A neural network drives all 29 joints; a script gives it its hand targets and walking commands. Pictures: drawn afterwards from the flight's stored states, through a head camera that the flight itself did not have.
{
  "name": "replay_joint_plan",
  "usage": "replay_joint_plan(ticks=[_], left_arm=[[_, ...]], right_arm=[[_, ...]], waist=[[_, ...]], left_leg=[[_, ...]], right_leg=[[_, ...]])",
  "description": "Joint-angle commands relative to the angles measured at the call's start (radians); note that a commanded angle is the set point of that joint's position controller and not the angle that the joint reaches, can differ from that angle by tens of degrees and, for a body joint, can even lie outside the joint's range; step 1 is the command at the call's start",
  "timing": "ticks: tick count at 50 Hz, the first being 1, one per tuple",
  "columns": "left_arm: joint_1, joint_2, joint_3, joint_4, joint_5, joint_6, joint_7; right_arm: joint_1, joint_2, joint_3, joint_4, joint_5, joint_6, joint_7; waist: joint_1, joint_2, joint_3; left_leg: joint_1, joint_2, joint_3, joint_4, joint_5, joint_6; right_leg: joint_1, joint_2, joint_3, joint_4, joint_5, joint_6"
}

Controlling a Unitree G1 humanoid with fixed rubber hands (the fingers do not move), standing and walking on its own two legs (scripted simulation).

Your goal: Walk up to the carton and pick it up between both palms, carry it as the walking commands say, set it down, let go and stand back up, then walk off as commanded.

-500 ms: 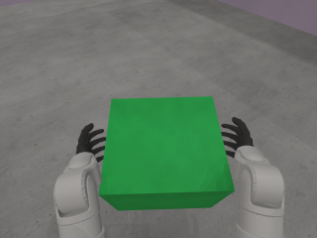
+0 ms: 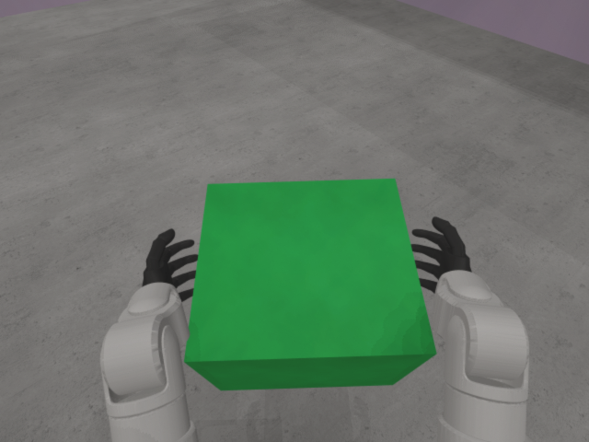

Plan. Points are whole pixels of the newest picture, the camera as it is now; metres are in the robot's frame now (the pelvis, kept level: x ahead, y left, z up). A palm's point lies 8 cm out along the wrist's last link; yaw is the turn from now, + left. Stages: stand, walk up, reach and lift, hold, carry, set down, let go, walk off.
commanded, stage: carry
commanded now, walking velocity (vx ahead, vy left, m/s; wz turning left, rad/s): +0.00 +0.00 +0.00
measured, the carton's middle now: (304, 288) +0.32 +0.01 +0.01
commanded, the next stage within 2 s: none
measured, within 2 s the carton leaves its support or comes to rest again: neither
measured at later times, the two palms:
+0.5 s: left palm (143, 333) +0.22 +0.19 +0.10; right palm (455, 321) +0.22 -0.15 +0.12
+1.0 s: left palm (175, 349) +0.20 +0.15 +0.11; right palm (504, 344) +0.19 -0.19 +0.12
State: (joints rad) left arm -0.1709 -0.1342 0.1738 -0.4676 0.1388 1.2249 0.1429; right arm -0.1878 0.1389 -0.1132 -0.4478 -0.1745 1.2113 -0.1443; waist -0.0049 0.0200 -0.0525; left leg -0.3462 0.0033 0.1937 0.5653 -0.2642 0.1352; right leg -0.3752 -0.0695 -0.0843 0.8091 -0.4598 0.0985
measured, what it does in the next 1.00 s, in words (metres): steps on the spot: right foot, then right foot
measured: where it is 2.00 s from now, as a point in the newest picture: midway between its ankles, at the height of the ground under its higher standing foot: outside the picture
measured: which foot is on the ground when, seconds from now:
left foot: down 0.00-1.00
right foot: up 0.00-0.04, down 0.06-0.22, up 0.24-0.64, down 0.66-1.00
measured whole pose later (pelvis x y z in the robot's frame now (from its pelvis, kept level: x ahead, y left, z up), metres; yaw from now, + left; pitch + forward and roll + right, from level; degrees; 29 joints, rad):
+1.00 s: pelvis -0.07 -0.02 +0.00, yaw -1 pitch +1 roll -1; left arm -0.18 -0.14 0.19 -0.39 0.14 1.21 0.13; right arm -0.18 0.14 -0.11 -0.42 -0.17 1.22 -0.15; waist 0.00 0.01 -0.07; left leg -0.38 0.01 0.22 0.45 -0.12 0.05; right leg -0.23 -0.07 -0.07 0.52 -0.30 0.06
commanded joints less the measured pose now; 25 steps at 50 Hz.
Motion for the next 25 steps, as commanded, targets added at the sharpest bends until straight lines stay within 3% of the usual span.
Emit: replay_joint_plan(ticks=[1,2,3,4,5,6,7,8,9,11,13,14,15,16,17,18,19,20,21,22,23,24,25], left_arm=[[-0.392,-0.834,-0.748,-0.006,-0.403,0.02,-0.243],[-0.334,-0.828,-0.714,0.05,-0.379,0.023,-0.249],[-0.397,-0.841,-0.742,0.014,-0.395,0.014,-0.251],[-0.412,-0.84,-0.757,0.016,-0.4,0.023,-0.247],[-0.412,-0.838,-0.735,0.029,-0.406,0.025,-0.251],[-0.478,-0.842,-0.76,-0.032,-0.409,0.015,-0.254],[-0.447,-0.863,-0.751,-0.015,-0.401,0.02,-0.252],[-0.42,-0.854,-0.739,0.0,-0.397,0.025,-0.254],[-0.388,-0.843,-0.718,0.036,-0.377,0.034,-0.242],[-0.485,-0.859,-0.783,-0.061,-0.418,0.017,-0.247],[-0.488,-0.847,-0.769,-0.049,-0.417,0.026,-0.241],[-0.434,-0.831,-0.743,-0.005,-0.403,0.032,-0.242],[-0.474,-0.892,-0.784,-0.033,-0.427,0.023,-0.239],[-0.501,-0.865,-0.785,-0.042,-0.428,0.026,-0.241],[-0.501,-0.891,-0.781,-0.042,-0.436,0.027,-0.246],[-0.474,-0.881,-0.765,-0.008,-0.426,0.033,-0.235],[-0.468,-0.844,-0.748,0.006,-0.419,0.032,-0.233],[-0.431,-0.865,-0.76,0.007,-0.426,0.034,-0.237],[-0.503,-0.889,-0.792,-0.049,-0.444,0.028,-0.238],[-0.485,-0.884,-0.781,-0.029,-0.438,0.023,-0.236],[-0.49,-0.902,-0.796,-0.045,-0.448,0.024,-0.236],[-0.472,-0.907,-0.799,-0.049,-0.444,0.021,-0.235],[-0.456,-0.878,-0.795,-0.047,-0.439,0.025,-0.234]], right_arm=[[-0.372,0.863,0.695,-0.058,0.429,0.02,0.239],[-0.381,0.836,0.71,-0.063,0.43,0.028,0.242],[-0.352,0.847,0.692,-0.031,0.414,0.018,0.245],[-0.33,0.848,0.665,0.0,0.413,0.017,0.242],[-0.342,0.846,0.665,-0.009,0.411,0.018,0.241],[-0.383,0.859,0.684,-0.028,0.419,0.019,0.248],[-0.433,0.873,0.699,-0.06,0.448,0.017,0.25],[-0.422,0.849,0.69,-0.083,0.435,0.021,0.24],[-0.395,0.848,0.675,-0.03,0.438,0.03,0.24],[-0.389,0.858,0.67,-0.065,0.443,0.018,0.255],[-0.318,0.873,0.649,0.014,0.431,0.033,0.257],[-0.335,0.854,0.654,-0.006,0.435,0.031,0.251],[-0.367,0.884,0.651,-0.023,0.446,0.02,0.257],[-0.347,0.861,0.634,-0.017,0.429,0.021,0.256],[-0.377,0.876,0.657,-0.05,0.446,0.021,0.26],[-0.354,0.864,0.635,-0.017,0.438,0.03,0.252],[-0.352,0.849,0.635,-0.018,0.439,0.027,0.252],[-0.326,0.84,0.63,-0.024,0.419,0.027,0.246],[-0.342,0.879,0.639,-0.026,0.431,0.025,0.248],[-0.353,0.87,0.65,-0.048,0.439,0.015,0.252],[-0.357,0.887,0.641,-0.029,0.438,0.013,0.252],[-0.317,0.88,0.633,-0.024,0.428,0.011,0.25],[-0.301,0.851,0.632,-0.029,0.42,0.015,0.25]], waist=[[0.012,-0.227,-0.249],[0.008,-0.306,-0.188],[-0.003,-0.234,-0.177],[-0.016,-0.085,-0.183],[-0.012,-0.088,-0.194],[-0.005,-0.037,-0.155],[0.003,0.048,-0.132],[0.007,0.049,-0.146],[0.007,0.073,-0.147],[-0.004,0.099,-0.162],[-0.001,0.085,-0.15],[0.002,0.055,-0.179],[0.004,0.094,-0.17],[0.006,0.131,-0.195],[0.005,0.092,-0.175],[0.007,0.107,-0.18],[0.003,0.11,-0.193],[0.002,0.081,-0.222],[0.0,0.099,-0.206],[0.001,0.109,-0.256],[-0.002,0.124,-0.251],[0.002,0.133,-0.271],[-0.001,0.112,-0.256]], left_leg=[[0.007,0.129,-0.128,0.026,-0.022,-0.163],[0.035,0.112,-0.142,0.093,-0.138,-0.152],[0.098,0.138,-0.185,0.041,-0.101,-0.15],[0.175,0.137,-0.167,-0.063,-0.052,-0.141],[0.225,0.133,-0.175,-0.141,0.001,-0.141],[0.198,0.184,-0.218,-0.233,-0.01,-0.139],[0.145,0.241,-0.284,-0.295,-0.04,-0.137],[0.086,0.248,-0.276,-0.325,-0.187,-0.129],[0.069,0.266,-0.303,-0.374,-0.24,-0.138],[0.111,0.31,-0.349,-0.434,-0.281,-0.167],[0.112,0.328,-0.343,-0.426,-0.232,-0.159],[0.106,0.312,-0.299,-0.385,-0.169,-0.14],[0.155,0.306,-0.302,-0.397,-0.164,-0.158],[0.157,0.303,-0.297,-0.393,-0.159,-0.151],[0.104,0.308,-0.294,-0.416,-0.175,-0.18],[0.109,0.305,-0.289,-0.414,-0.186,-0.173],[0.161,0.307,-0.29,-0.386,-0.123,-0.168],[0.166,0.304,-0.281,-0.366,-0.088,-0.138],[0.175,0.303,-0.275,-0.378,-0.106,-0.15],[0.255,0.307,-0.289,-0.337,0.048,-0.155],[0.268,0.298,-0.272,-0.331,0.059,-0.142],[0.275,0.3,-0.297,-0.328,0.142,-0.161],[0.258,0.298,-0.281,-0.327,0.109,-0.154]], right_leg=[[0.238,-0.317,0.348,-0.513,0.35,-0.145],[0.11,-0.357,0.377,-0.543,0.297,-0.176],[0.047,-0.307,0.288,-0.494,0.27,-0.158],[0.001,-0.242,0.176,-0.451,0.199,-0.106],[-0.01,-0.189,0.112,-0.396,0.188,-0.081],[-0.025,-0.133,0.082,-0.38,0.103,-0.065],[0.005,-0.062,0.018,-0.312,0.101,-0.045],[0.046,-0.038,-0.002,-0.293,0.11,-0.041],[0.073,-0.045,0.001,-0.27,0.097,-0.031],[0.021,-0.012,-0.021,-0.137,0.022,-0.032],[-0.008,-0.027,0.026,-0.076,-0.016,-0.042],[0.026,-0.029,0.012,-0.066,0.018,-0.038],[-0.023,-0.018,0.016,-0.068,0.0,-0.036],[0.003,-0.027,0.041,-0.067,0.007,-0.048],[0.027,-0.024,0.013,-0.063,0.009,-0.036],[0.018,-0.014,0.02,-0.072,0.005,-0.048],[-0.004,-0.013,0.024,-0.091,0.004,-0.048],[0.022,-0.003,0.018,-0.11,0.006,-0.049],[-0.003,0.002,0.015,-0.124,-0.003,-0.055],[-0.004,0.007,0.019,-0.141,-0.011,-0.061],[-0.006,0.0,0.026,-0.17,-0.007,-0.061],[0.015,0.005,0.03,-0.17,-0.011,-0.059],[0.004,0.005,0.02,-0.177,-0.012,-0.063]])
